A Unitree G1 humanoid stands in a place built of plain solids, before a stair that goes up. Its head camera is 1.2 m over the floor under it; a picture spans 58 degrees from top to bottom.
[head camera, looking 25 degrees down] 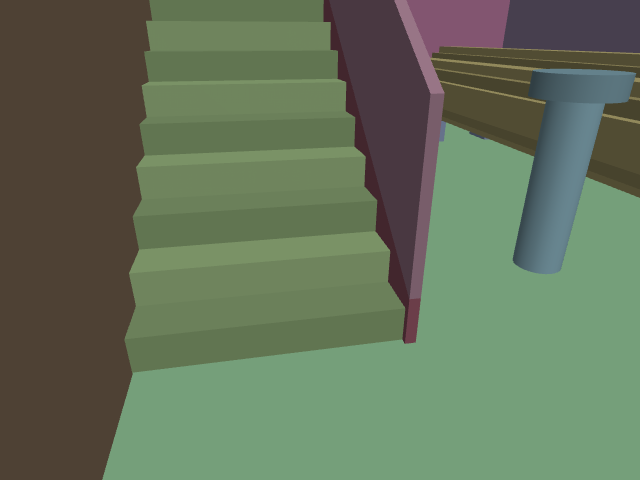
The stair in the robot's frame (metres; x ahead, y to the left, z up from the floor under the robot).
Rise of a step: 0.16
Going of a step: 0.23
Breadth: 1.13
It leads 11 degrees to the left of straight ahead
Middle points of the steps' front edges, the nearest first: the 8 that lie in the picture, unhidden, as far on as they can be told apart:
1.43 0.19 0.16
1.66 0.23 0.33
1.88 0.27 0.49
2.10 0.32 0.65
2.32 0.36 0.81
2.54 0.40 0.97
2.77 0.44 1.13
2.99 0.48 1.29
